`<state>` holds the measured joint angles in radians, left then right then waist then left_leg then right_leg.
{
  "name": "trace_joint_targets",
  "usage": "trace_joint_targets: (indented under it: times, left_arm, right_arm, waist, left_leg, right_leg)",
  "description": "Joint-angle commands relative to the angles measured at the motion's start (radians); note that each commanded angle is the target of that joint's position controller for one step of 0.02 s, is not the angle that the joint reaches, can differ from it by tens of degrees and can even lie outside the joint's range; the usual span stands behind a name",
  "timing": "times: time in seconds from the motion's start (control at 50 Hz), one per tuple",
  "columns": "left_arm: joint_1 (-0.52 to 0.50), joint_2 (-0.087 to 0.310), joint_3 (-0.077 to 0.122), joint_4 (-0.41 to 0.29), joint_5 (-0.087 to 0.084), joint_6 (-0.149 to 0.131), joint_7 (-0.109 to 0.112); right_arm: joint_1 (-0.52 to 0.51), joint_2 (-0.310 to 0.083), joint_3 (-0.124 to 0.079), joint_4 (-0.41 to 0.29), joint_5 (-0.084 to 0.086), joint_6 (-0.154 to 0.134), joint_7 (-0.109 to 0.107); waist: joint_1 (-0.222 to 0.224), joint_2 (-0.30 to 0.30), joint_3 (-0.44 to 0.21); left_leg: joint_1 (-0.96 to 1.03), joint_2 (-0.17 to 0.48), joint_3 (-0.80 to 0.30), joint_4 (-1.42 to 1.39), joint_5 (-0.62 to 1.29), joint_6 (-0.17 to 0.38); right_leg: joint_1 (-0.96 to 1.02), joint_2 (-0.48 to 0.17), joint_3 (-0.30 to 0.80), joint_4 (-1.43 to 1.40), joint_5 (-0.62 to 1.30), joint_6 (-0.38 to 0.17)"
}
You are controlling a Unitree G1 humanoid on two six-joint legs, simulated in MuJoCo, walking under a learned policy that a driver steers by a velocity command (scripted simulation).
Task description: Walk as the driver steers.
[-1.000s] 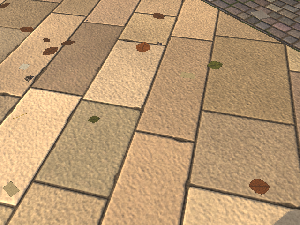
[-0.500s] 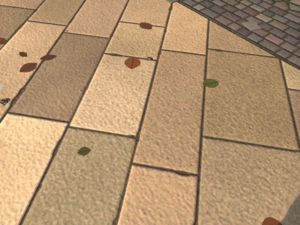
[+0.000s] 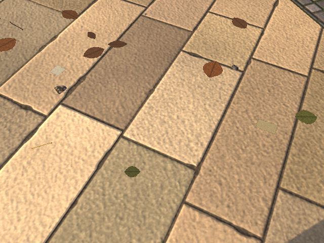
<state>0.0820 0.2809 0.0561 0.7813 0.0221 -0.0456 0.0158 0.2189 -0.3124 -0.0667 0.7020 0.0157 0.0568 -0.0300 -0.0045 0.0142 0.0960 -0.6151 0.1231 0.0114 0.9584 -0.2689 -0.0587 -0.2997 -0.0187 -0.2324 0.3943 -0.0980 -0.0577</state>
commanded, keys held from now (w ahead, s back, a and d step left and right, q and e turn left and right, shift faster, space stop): q+shift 0.30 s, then shift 0.04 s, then w+shift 0.26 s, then shift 0.40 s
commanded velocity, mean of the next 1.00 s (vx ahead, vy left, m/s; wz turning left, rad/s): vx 0.25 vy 0.00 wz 0.46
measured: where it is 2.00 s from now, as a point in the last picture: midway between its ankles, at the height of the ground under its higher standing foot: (119, 242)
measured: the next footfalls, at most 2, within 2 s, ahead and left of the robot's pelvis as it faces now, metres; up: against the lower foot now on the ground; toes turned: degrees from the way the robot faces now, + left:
left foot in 0.12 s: +0.11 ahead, +0.14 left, +0.00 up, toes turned +11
right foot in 0.62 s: +0.22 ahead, -0.07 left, +0.00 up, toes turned +25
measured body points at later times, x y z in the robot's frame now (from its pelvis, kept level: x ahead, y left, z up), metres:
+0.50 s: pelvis +0.09 +0.04 +0.01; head +0.10 +0.07 +0.46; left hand +0.14 +0.37 -0.10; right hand +0.34 -0.17 -0.06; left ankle +0.07 +0.13 -0.73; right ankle +0.17 -0.09 -0.70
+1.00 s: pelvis +0.28 +0.09 -0.01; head +0.32 +0.11 +0.44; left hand +0.13 +0.32 -0.14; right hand +0.59 +0.00 -0.08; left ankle +0.35 +0.23 -0.74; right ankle +0.19 -0.08 -0.73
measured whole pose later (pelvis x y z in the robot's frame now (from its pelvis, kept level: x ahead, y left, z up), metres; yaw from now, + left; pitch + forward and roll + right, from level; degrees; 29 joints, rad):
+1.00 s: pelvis +0.28 +0.09 -0.01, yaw +25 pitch +2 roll +0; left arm 0.40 0.26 0.04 0.93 -0.02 -0.04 0.01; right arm 0.07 -0.24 -0.03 0.57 -0.01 -0.06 0.03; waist 0.08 0.03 0.05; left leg -0.47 -0.02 0.01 0.49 -0.01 0.05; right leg 0.00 0.01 -0.01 0.45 -0.46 -0.01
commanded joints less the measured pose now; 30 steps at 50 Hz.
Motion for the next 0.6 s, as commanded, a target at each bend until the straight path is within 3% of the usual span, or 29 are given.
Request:
trace_joint_targets:
  times: [0.02,0.08,0.1,0.12,0.14,0.16,0.18,0.2,0.22,0.24,0.28,0.34,0.36,0.38,0.42,0.46,0.52,0.56,0.6]
  left_arm:
    - [-0.107,0.151,0.040,-0.079,-0.018,0.006,0.009]
    - [-0.097,0.170,0.051,-0.062,-0.038,0.034,-0.001]
    - [-0.093,0.161,0.052,-0.054,-0.047,0.042,-0.003]
    - [-0.053,0.128,0.048,-0.033,-0.054,0.051,-0.007]
    - [0.001,0.096,0.044,-0.026,-0.032,0.062,-0.011]
    - [-0.085,0.084,0.037,-0.096,0.002,0.060,-0.002]
    - [-0.150,0.105,0.041,-0.108,0.004,0.054,0.003]
    - [-0.154,0.107,0.044,-0.109,-0.017,0.048,0.005]
    - [-0.126,0.114,0.049,-0.087,-0.018,0.044,0.012]
    - [-0.124,0.130,0.054,-0.082,-0.010,0.039,0.018]
    - [-0.123,0.118,0.054,-0.074,-0.013,0.029,0.010]
    - [-0.115,0.087,0.040,-0.054,-0.027,0.030,0.001]
    - [-0.102,0.084,0.036,-0.047,-0.030,0.030,-0.006]
    - [-0.102,0.083,0.033,-0.045,-0.035,0.027,-0.018]
    - [-0.121,0.098,0.036,-0.053,-0.043,0.013,-0.038]
    - [-0.119,0.104,0.035,-0.052,-0.039,-0.013,-0.049]
    - [-0.105,0.100,0.030,-0.049,-0.042,-0.051,-0.056]
    - [-0.048,0.093,0.026,-0.036,-0.048,-0.070,-0.059]
    - [0.103,0.100,0.033,0.014,-0.043,-0.083,-0.054]
  right_arm:
    - [0.096,-0.076,-0.027,-0.049,0.001,0.013,0.019]
    - [0.063,-0.091,-0.040,-0.081,0.001,0.022,0.034]
    - [0.078,-0.091,-0.047,-0.079,-0.002,0.021,0.034]
    - [0.110,-0.119,-0.063,-0.071,-0.013,0.019,0.027]
    - [0.144,-0.235,-0.096,-0.082,-0.017,0.010,0.008]
    - [0.121,-0.321,-0.104,-0.119,-0.035,-0.017,0.005]
    - [0.136,-0.284,-0.099,-0.123,-0.048,-0.049,0.018]
    - [0.108,-0.266,-0.093,-0.125,-0.039,-0.071,0.020]
    - [0.058,-0.234,-0.088,-0.137,-0.016,-0.076,0.015]
    - [0.013,-0.203,-0.079,-0.152,0.002,-0.068,0.005]
    - [-0.004,-0.169,-0.066,-0.181,-0.003,-0.053,-0.014]
    - [0.013,-0.169,-0.066,-0.200,-0.007,-0.042,-0.029]
    - [0.037,-0.159,-0.063,-0.196,0.000,-0.039,-0.031]
    - [0.056,-0.155,-0.060,-0.192,0.005,-0.041,-0.028]
    - [0.072,-0.170,-0.055,-0.181,-0.001,-0.049,-0.016]
    - [0.083,-0.161,-0.046,-0.167,-0.008,-0.062,-0.006]
    - [0.075,-0.156,-0.036,-0.158,-0.004,-0.078,0.009]
    - [0.043,-0.143,-0.027,-0.166,0.003,-0.081,0.017]
    - [0.003,-0.104,-0.011,-0.182,0.002,-0.081,0.021]
  waist:
    - [-0.043,-0.101,-0.185]
    - [-0.044,-0.093,-0.167]
    - [-0.055,-0.073,-0.165]
    - [-0.057,-0.005,-0.145]
    - [-0.035,0.254,-0.093]
    - [-0.015,0.388,-0.076]
    - [-0.055,0.232,-0.150]
    - [-0.032,0.168,-0.163]
    - [-0.001,0.094,-0.172]
    - [0.012,0.095,-0.183]
    - [0.020,0.102,-0.234]
    - [0.003,0.084,-0.262]
    - [-0.008,0.082,-0.287]
    - [-0.025,0.105,-0.279]
    - [-0.046,0.177,-0.214]
    - [-0.055,0.180,-0.165]
    - [-0.055,0.168,-0.110]
    - [-0.018,0.150,-0.092]
    - [0.055,0.109,-0.112]
  left_leg:
    - [0.231,0.013,0.014,-0.083,0.063,0.027]
    - [0.257,-0.015,0.063,-0.225,0.003,0.070]
    - [0.299,-0.040,0.081,-0.307,0.029,0.094]
    - [0.348,-0.060,0.045,-0.407,0.095,0.132]
    - [0.411,0.087,-0.226,-0.558,0.463,0.214]
    - [0.487,0.207,-0.597,-0.639,0.433,0.387]
    - [0.507,0.213,-0.597,-0.665,0.344,0.411]
    - [0.521,0.180,-0.538,-0.666,0.301,0.367]
    - [0.529,0.141,-0.476,-0.641,0.276,0.311]
    - [0.518,0.126,-0.443,-0.624,0.295,0.283]
    - [0.508,0.078,-0.397,-0.597,0.397,0.265]
    - [0.558,0.064,-0.377,-0.565,0.457,0.265]
    - [0.556,0.051,-0.380,-0.590,0.244,0.266]
    - [0.531,0.044,-0.402,-0.633,-0.043,0.268]
    - [0.467,0.061,-0.468,-0.697,-0.296,0.280]
    - [0.429,0.067,-0.477,-0.707,-0.326,0.282]
    - [0.382,0.068,-0.483,-0.700,-0.347,0.284]
    - [0.325,0.052,-0.473,-0.676,-0.353,0.273]
    - [0.212,-0.004,-0.426,-0.583,-0.358,0.237]
  right_leg:
    - [0.018,-0.310,0.110,-0.168,0.034,-0.174]
    - [0.107,-0.334,0.090,-0.086,-0.009,-0.123]
    - [0.114,-0.319,0.069,-0.020,-0.048,-0.085]
    - [0.088,-0.267,0.037,0.104,-0.136,-0.028]
    - [-0.069,-0.141,-0.045,0.389,-0.340,0.068]
    - [-0.382,0.034,0.086,0.646,-0.572,0.134]
    - [-0.432,0.041,0.257,0.788,-0.553,0.110]
    - [-0.448,0.032,0.304,0.794,-0.459,0.082]
    - [-0.444,0.010,0.326,0.770,-0.372,0.070]
    - [-0.430,0.002,0.339,0.732,-0.317,0.070]
    - [-0.352,0.030,0.339,0.700,-0.250,0.085]
    - [-0.327,0.049,0.333,0.554,-0.209,0.118]
    - [-0.302,0.043,0.327,0.493,-0.186,0.123]
    - [-0.276,0.036,0.314,0.438,-0.171,0.122]
    - [-0.249,0.031,0.293,0.362,-0.189,0.113]
    - [-0.208,0.022,0.279,0.296,-0.201,0.095]
    - [-0.147,0.016,0.250,0.222,-0.212,0.060]
    - [-0.048,0.016,0.223,0.129,-0.165,0.032]
    - [0.156,0.013,0.214,0.070,-0.136,0.010]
